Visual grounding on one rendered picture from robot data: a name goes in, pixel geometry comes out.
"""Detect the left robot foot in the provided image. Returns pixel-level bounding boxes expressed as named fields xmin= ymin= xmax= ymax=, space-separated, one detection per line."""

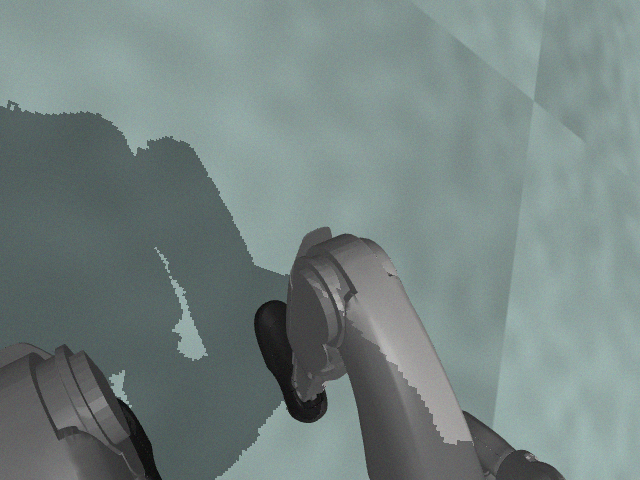
xmin=116 ymin=398 xmax=162 ymax=480

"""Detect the right robot foot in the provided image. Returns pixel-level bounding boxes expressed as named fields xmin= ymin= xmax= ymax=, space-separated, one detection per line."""
xmin=254 ymin=300 xmax=327 ymax=423

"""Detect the right robot hand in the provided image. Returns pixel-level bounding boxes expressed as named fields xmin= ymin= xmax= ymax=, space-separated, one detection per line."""
xmin=462 ymin=411 xmax=516 ymax=480

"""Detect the right robot arm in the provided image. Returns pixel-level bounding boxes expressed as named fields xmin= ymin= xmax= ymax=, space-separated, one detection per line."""
xmin=496 ymin=450 xmax=566 ymax=480

